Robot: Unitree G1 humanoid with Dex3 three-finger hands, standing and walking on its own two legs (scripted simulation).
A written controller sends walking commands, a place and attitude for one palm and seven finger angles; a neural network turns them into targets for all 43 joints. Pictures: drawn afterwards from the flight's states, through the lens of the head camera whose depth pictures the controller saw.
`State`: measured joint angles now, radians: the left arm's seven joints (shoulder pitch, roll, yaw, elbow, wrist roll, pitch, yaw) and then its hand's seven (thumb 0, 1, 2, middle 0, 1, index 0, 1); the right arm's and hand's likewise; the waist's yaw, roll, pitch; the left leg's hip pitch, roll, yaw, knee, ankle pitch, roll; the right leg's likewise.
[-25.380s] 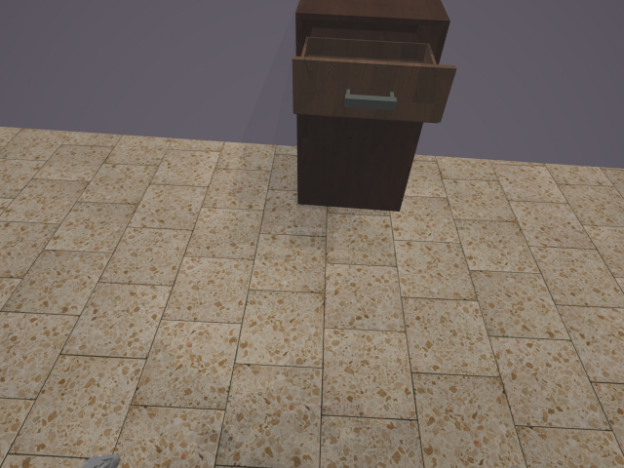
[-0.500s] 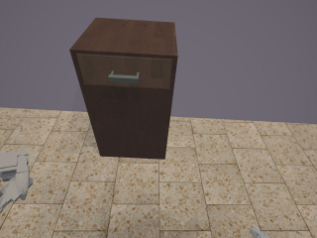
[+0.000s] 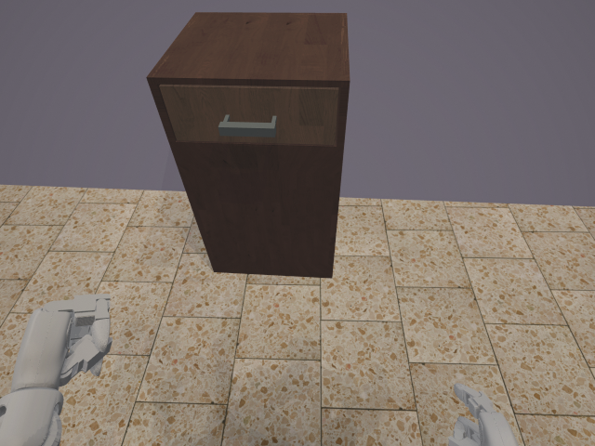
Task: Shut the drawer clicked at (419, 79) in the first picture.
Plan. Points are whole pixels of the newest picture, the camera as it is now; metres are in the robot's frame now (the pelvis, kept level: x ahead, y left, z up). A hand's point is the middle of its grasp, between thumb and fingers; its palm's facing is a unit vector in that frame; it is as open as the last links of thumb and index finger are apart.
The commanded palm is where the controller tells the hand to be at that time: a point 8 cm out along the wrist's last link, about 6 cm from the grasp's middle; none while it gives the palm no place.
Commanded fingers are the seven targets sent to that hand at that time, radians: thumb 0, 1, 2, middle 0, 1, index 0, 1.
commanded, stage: let the arm hang, fingers relaxed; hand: left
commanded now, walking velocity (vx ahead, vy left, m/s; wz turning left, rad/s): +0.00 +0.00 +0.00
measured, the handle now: (249, 124) +0.83 +0.19 -0.03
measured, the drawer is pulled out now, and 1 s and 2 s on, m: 0.00 0.00 0.00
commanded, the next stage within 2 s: look to check the result in 1.02 s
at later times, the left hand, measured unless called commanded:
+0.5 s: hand out of the picture -0.11 +0.20 -0.16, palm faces +0.04 -0.97 -0.25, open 5.3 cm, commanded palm none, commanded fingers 0.00 0.90 0.90 -0.20 -0.30 -0.20 -0.30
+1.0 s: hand out of the picture -0.02 +0.13 -0.17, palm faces +0.06 -0.99 -0.14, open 7.4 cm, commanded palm none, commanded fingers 0.00 0.90 0.90 -0.20 -0.30 -0.20 -0.30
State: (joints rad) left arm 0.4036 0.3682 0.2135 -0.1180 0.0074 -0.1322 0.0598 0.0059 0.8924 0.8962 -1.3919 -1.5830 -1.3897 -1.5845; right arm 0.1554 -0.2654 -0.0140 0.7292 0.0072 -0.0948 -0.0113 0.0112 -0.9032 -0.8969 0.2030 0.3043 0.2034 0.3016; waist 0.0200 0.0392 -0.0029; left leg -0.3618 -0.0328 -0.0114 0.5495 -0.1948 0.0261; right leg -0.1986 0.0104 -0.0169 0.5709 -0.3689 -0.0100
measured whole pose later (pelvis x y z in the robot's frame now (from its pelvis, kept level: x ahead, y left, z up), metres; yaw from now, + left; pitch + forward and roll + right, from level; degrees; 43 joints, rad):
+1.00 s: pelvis -0.01 -0.01 +0.01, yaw +0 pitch -2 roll +0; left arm 0.31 0.09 0.01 1.14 0.01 0.00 0.04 0.01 0.92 0.90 -0.20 -0.30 -0.20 -0.30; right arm 0.32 -0.10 -0.01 1.15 -0.02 0.01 -0.05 0.00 -0.91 -0.90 0.20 0.30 0.20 0.30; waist -0.02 0.00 0.03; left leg -0.28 -0.02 -0.03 0.47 -0.16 0.00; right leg -0.10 0.03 -0.03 0.47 -0.33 -0.04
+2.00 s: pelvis +0.01 -0.03 +0.01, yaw +0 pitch -3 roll +0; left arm 0.33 0.11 0.02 1.14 0.00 -0.01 0.04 0.00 0.91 0.90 -0.20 -0.30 -0.19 -0.30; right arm 0.29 -0.11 -0.01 1.15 -0.02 0.01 -0.06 0.00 -0.91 -0.90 0.20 0.30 0.20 0.30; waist -0.01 0.01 0.06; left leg -0.23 0.01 -0.04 0.46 -0.18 -0.02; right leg -0.04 0.06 -0.03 0.41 -0.33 -0.06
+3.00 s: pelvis +0.01 -0.03 +0.01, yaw +0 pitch -3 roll +0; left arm 0.30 0.14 0.02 1.14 0.00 -0.01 0.04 0.00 0.91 0.90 -0.20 -0.30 -0.20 -0.30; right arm 0.26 -0.15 -0.01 1.15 -0.02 0.00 -0.05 0.00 -0.91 -0.90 0.20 0.30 0.20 0.30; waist -0.01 0.01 0.06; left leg -0.23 0.01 -0.03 0.44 -0.17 -0.02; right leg -0.04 0.06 -0.03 0.39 -0.31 -0.06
